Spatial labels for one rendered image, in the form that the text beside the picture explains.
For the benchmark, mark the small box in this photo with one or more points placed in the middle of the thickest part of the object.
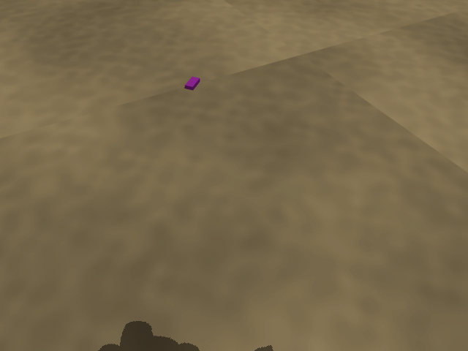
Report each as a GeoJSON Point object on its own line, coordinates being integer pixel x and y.
{"type": "Point", "coordinates": [192, 83]}

